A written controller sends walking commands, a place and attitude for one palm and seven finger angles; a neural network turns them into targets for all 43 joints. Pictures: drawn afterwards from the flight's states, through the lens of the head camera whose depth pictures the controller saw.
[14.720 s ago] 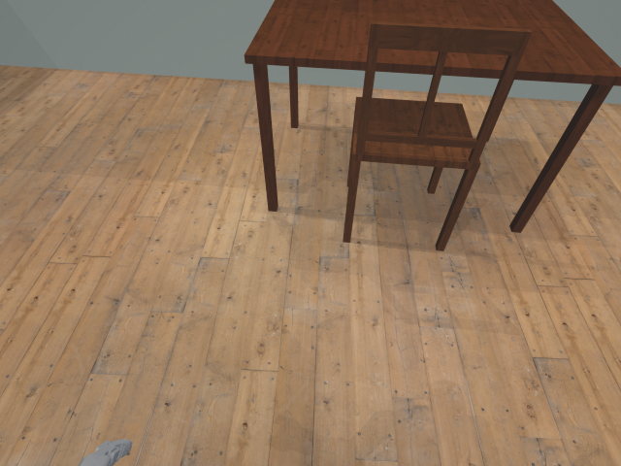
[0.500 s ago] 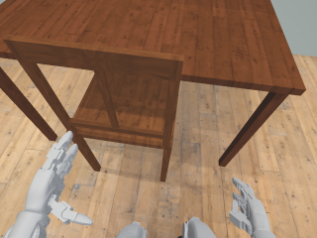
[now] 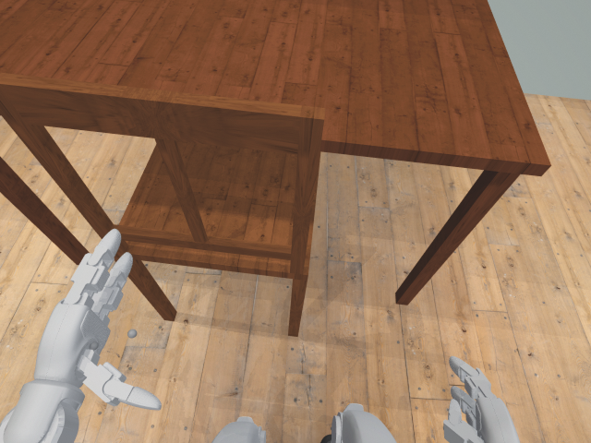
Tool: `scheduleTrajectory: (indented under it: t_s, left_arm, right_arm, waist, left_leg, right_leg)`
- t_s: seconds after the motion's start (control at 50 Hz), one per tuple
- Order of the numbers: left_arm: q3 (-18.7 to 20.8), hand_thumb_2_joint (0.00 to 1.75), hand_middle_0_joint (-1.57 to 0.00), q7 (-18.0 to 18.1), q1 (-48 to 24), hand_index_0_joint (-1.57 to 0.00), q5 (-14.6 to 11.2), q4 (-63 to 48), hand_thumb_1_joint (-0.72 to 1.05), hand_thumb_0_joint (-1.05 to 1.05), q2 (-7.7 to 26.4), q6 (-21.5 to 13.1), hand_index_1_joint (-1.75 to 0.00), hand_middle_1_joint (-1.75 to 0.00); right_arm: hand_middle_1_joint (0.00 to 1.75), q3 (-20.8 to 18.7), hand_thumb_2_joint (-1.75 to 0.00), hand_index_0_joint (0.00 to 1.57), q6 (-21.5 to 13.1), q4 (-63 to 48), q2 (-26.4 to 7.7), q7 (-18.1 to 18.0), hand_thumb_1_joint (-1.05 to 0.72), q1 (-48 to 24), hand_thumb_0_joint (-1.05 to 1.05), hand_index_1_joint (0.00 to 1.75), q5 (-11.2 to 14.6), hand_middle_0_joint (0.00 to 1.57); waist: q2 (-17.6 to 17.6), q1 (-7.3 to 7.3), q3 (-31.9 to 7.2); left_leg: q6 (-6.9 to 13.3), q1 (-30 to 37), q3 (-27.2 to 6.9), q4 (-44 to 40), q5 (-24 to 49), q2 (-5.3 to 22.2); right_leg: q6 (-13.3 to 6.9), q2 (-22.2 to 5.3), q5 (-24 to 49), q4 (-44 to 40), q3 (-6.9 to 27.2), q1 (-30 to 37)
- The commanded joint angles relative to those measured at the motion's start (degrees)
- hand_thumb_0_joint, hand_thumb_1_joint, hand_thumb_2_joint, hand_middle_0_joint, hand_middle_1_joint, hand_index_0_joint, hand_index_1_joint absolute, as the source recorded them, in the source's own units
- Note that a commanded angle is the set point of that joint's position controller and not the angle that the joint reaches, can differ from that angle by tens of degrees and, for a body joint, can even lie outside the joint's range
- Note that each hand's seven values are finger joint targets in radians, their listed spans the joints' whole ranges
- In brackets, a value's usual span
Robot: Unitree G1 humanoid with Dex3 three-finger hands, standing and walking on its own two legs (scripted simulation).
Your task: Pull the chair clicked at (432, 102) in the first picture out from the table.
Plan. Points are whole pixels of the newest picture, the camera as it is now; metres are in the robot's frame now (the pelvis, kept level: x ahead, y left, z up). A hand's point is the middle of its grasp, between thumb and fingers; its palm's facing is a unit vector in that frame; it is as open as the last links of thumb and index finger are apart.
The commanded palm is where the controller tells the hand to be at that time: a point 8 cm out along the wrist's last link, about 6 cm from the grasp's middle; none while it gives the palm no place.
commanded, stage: raise the hand toward the chair's back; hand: left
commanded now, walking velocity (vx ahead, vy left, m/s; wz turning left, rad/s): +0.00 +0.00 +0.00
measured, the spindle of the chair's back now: (185, 196) +0.48 +0.20 -0.01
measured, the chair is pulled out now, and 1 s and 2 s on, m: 0.00 0.00 0.00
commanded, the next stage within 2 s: aim the fingers beside a spindle in 0.24 s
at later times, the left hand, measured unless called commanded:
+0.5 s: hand (146, 336) +0.24 +0.19 +0.03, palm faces -0.08 -0.99 -0.06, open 16.9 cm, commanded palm +0.23 +0.25 +0.04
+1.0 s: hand (150, 315) +0.27 +0.19 +0.02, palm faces -0.08 -1.00 -0.06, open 16.9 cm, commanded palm +0.25 +0.25 +0.02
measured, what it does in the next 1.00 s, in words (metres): stands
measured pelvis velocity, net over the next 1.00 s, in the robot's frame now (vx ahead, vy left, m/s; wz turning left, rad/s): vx -0.01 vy -0.01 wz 0.00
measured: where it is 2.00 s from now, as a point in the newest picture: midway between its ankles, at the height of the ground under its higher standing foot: outside the picture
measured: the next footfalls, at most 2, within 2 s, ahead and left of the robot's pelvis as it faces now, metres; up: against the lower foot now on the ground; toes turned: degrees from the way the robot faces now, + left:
none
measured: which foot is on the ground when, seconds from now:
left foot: down 0.00-1.00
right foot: down 0.00-1.00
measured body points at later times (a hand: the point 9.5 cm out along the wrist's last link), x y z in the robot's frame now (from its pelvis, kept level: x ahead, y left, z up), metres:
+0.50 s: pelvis +0.00 -0.01 -0.01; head +0.08 +0.00 +0.44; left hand +0.24 +0.24 +0.03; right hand +0.18 -0.25 -0.09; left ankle -0.03 +0.09 -0.66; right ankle +0.04 -0.11 -0.66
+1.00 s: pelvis -0.01 -0.01 -0.02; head +0.08 +0.00 +0.42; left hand +0.27 +0.25 +0.03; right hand +0.15 -0.26 -0.10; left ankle -0.03 +0.09 -0.66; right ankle +0.04 -0.11 -0.66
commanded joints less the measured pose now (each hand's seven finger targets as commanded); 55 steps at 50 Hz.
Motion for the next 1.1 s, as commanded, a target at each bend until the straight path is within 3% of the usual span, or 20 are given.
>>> scheduleTrajectory:
  t_s: [0.0,0.02,0.12,0.16,0.26,0.34,0.38,0.4,0.48,0.5,0.56,0.6,0.68,0.74,0.78,0.86,0.92,0.96,1.02,1.08]
  left_arm:
    - [4.1,0.30,-0.06,0.4,-3.2,-0.06,-0.6,-7.0,-0.50,0.00,7.0,-4.4,-0.08,-0.08]
    - [3.6,0.30,-0.06,-0.2,-3.3,-0.06,-0.3,-6.9,-0.50,0.00,7.0,-4.0,-0.08,-0.08]
    - [4.6,0.30,-0.06,-1.9,-4.0,-0.06,-0.6,-10.9,-0.50,0.00,9.4,-2.4,-0.08,-0.08]
    - [6.2,0.30,-0.06,-1.4,-4.7,-0.06,-1.5,-11.8,-0.50,0.00,10.5,-2.8,-0.08,-0.08]
    - [6.0,0.30,-0.06,-0.1,-4.8,-0.06,-1.5,-9.1,-0.50,0.00,8.7,-4.7,-0.08,-0.08]
    - [3.0,0.30,-0.06,-1.4,-4.5,-0.06,-0.4,-6.9,-0.50,0.00,7.0,-3.3,-0.08,-0.08]
    - [2.2,0.30,-0.06,-2.4,-6.2,-0.06,-0.5,-6.1,-0.50,0.00,6.7,-2.5,-0.08,-0.08]
    - [4.7,0.30,-0.06,-2.5,-6.2,-0.06,-0.6,-5.5,-0.50,0.00,9.0,-2.4,-0.08,-0.08]
    - [5.2,0.30,-0.06,-2.2,-10.0,-0.06,-1.4,-8.9,-0.50,0.00,9.5,-4.0,-0.08,-0.08]
    - [7.2,0.30,-0.06,-1.8,-9.4,-0.06,-1.7,-8.3,-0.50,0.00,11.1,-4.5,-0.08,-0.08]
    - [8.4,0.30,-0.06,-1.2,-8.0,-0.06,-1.8,-6.9,-0.50,0.00,11.3,-5.6,-0.08,-0.08]
    - [6.1,0.30,-0.06,-1.4,-7.7,-0.06,-1.7,-6.1,-0.50,0.00,8.7,-5.6,-0.08,-0.08]
    - [4.6,0.30,-0.06,-2.6,-8.3,-0.06,-1.2,-1.3,-0.50,0.00,7.7,-3.9,-0.08,-0.08]
    - [3.5,0.30,-0.06,-3.1,-12.8,-0.06,-1.2,-2.5,-0.50,0.00,7.9,-4.2,-0.08,-0.08]
    - [5.7,0.30,-0.06,-2.9,-14.4,-0.06,-1.5,-3.1,-0.50,0.00,10.1,-4.8,-0.08,-0.08]
    - [7.5,0.30,-0.06,-1.9,-18.2,-0.06,-1.2,-3.4,-0.50,0.00,12.7,-6.7,-0.08,-0.08]
    - [6.7,0.30,-0.06,-1.5,-18.0,-0.06,-1.1,-1.0,-0.50,0.00,11.0,-6.4,-0.08,-0.08]
    - [7.2,0.30,-0.06,-1.7,-15.7,-0.06,-1.1,1.3,-0.50,0.00,11.2,-5.4,-0.08,-0.08]
    - [3.0,0.30,-0.06,-2.3,-17.6,-0.06,-0.6,1.1,-0.50,0.00,7.7,-4.1,-0.08,-0.08]
    - [3.4,0.30,-0.06,-2.1,-18.6,-0.06,-0.2,2.7,-0.50,0.00,8.3,-3.4,-0.08,-0.08]
  right_arm:
    - [0.30,-3.1,-0.90,0.20,-2.8,-7.1,-7.5,-0.4,-0.90,-2.2,0.00,0.30,0.0,0.20]
    - [0.30,-3.1,-0.90,0.20,-2.8,-7.4,-7.8,-0.3,-0.90,-2.1,0.00,0.30,0.2,0.20]
    - [0.30,-3.2,-0.90,0.20,-2.7,-8.5,-7.8,-0.7,-0.90,-2.0,0.00,0.30,0.5,0.20]
    - [0.30,-3.0,-0.90,0.20,-2.7,-8.3,-7.5,-0.9,-0.90,-2.3,0.00,0.30,0.2,0.20]
    - [0.30,-2.7,-0.90,0.20,-2.6,-7.3,-7.2,-1.0,-0.90,-2.5,0.00,0.30,0.0,0.20]
    - [0.30,-2.8,-0.90,0.20,-2.4,-7.7,-7.6,-0.9,-0.90,-2.5,0.00,0.30,0.3,0.20]
    - [0.30,-2.8,-0.90,0.20,-2.4,-7.6,-7.7,-0.9,-0.90,-2.1,0.00,0.30,0.3,0.20]
    - [0.30,-3.0,-0.90,0.20,-2.2,-7.5,-7.9,-1.0,-0.90,-2.0,0.00,0.30,0.4,0.20]
    - [0.30,-2.6,-0.90,0.20,-2.6,-7.6,-7.6,-1.2,-0.90,-2.3,0.00,0.30,0.1,0.20]
    - [0.30,-2.7,-0.90,0.20,-2.6,-7.2,-7.5,-1.3,-0.90,-2.2,0.00,0.30,0.1,0.20]
    - [0.30,-2.8,-0.90,0.20,-2.5,-6.9,-7.3,-1.1,-0.90,-2.4,0.00,0.30,0.0,0.20]
    - [0.30,-2.8,-0.90,0.20,-2.3,-7.0,-7.1,-0.7,-0.90,-2.7,0.00,0.30,0.0,0.20]
    - [0.30,-2.9,-0.90,0.20,-1.7,-6.8,-7.9,-0.8,-0.90,-2.4,0.00,0.30,0.3,0.20]
    - [0.30,-2.9,-0.90,0.20,-2.2,-6.7,-8.2,-1.0,-0.90,-2.1,0.00,0.30,0.4,0.20]
    - [0.30,-2.9,-0.90,0.20,-2.3,-6.6,-8.4,-1.1,-0.90,-1.9,0.00,0.30,0.1,0.20]
    - [0.30,-2.6,-0.90,0.20,-2.5,-6.0,-8.4,-1.3,-0.90,-1.8,0.00,0.30,-0.1,0.20]
    - [0.30,-2.6,-0.90,0.20,-2.4,-5.6,-8.2,-1.0,-0.90,-1.9,0.00,0.30,-0.1,0.20]
    - [0.30,-2.7,-0.90,0.20,-2.0,-5.8,-8.5,-0.8,-0.90,-1.6,0.00,0.30,0.0,0.20]
    - [0.30,-2.7,-0.90,0.20,-1.7,-6.1,-8.5,-0.5,-0.90,-1.7,0.00,0.30,0.2,0.20]
    - [0.30,-2.8,-0.90,0.20,-1.4,-6.3,-8.9,-0.6,-0.90,-1.3,0.00,0.30,0.2,0.20]
  waist:
    - [2.3,0.45,-11.6]
    - [3.6,0.49,-11.8]
    - [3.0,1.06,-16.7]
    - [2.8,1.18,-16.3]
    - [1.6,0.89,-13.8]
    - [2.6,0.30,-13.2]
    - [1.1,-0.33,-13.8]
    - [-0.1,0.03,-14.3]
    - [2.8,0.58,-16.4]
    - [2.1,0.88,-16.7]
    - [2.1,1.65,-17.2]
    - [3.1,1.29,-16.4]
    - [0.5,0.07,-14.2]
    - [1.9,-0.52,-14.5]
    - [0.9,-0.01,-16.4]
    - [2.6,0.43,-17.5]
    - [4.2,0.58,-17.6]
    - [2.6,0.96,-18.2]
    - [3.5,0.04,-18.3]
    - [1.1,-0.26,-17.1]
  left_leg:
    - [-2.0,0.7,-2.1,-8.9,20.0,-0.1]
    - [-1.9,1.0,-2.0,-9.1,19.8,-0.2]
    - [-1.4,3.1,-2.0,-9.3,22.8,-0.2]
    - [-1.4,2.8,-2.0,-8.9,23.4,-0.2]
    - [-1.5,0.9,-2.0,-8.3,21.0,-0.2]
    - [-1.3,0.9,-1.8,-8.4,19.7,-0.3]
    - [-1.0,0.2,-1.7,-7.7,19.9,-0.3]
    - [-1.0,-0.6,-1.7,-7.6,19.1,-0.3]
    - [-1.1,0.0,-1.6,-7.0,20.3,-0.4]
    - [-1.2,-0.3,-1.5,-6.8,20.8,-0.3]
    - [-1.3,-1.2,-1.6,-6.5,21.8,-0.3]
    - [-1.5,-1.1,-1.4,-6.9,21.4,-0.4]
    - [-1.0,-3.5,-1.2,-6.2,18.5,-0.3]
    - [-0.9,-3.4,-1.4,-5.7,17.3,-0.3]
    - [-0.8,-3.8,-1.5,-5.5,17.4,-0.3]
    - [-0.9,-3.9,-1.8,-5.2,17.5,-0.2]
    - [-1.2,-3.3,-1.7,-5.2,17.7,-0.3]
    - [-1.1,-3.8,-1.8,-5.2,18.8,-0.2]
    - [-1.4,-2.7,-2.1,-5.4,19.4,-0.1]
    - [-1.3,-4.2,-2.3,-5.2,18.1,0.0]
  right_leg:
    - [0.2,0.5,8.4,-5.2,3.0,13.5]
    - [0.1,0.5,8.1,-5.4,3.1,13.5]
    - [0.3,0.3,11.8,-6.0,3.9,17.7]
    - [0.1,0.6,12.7,-5.5,3.8,17.9]
    - [0.1,0.6,10.6,-5.0,3.6,15.9]
    - [0.3,0.3,9.3,-5.5,3.8,14.6]
    - [0.5,0.2,10.4,-5.6,4.3,15.4]
    - [0.5,0.2,9.5,-5.8,4.5,15.9]
    - [0.2,0.1,10.9,-4.8,5.0,16.7]
    - [0.2,0.1,11.6,-4.7,5.1,17.4]
    - [-0.1,0.3,12.5,-3.6,5.0,17.6]
    - [0.1,0.1,12.0,-3.5,4.5,16.4]
    - [0.5,0.1,9.2,-4.1,5.0,14.5]
    - [0.5,-0.1,7.7,-4.1,5.2,13.0]
    - [0.3,0.0,7.6,-3.8,5.6,14.3]
    - [0.1,0.1,6.9,-2.6,5.5,13.5]
    - [0.2,0.0,7.1,-2.1,5.1,12.1]
    - [0.1,0.1,8.2,-1.8,4.9,12.8]
    - [0.3,0.0,8.7,-1.3,4.2,10.5]
    - [0.3,0.2,7.5,-1.2,4.2,9.8]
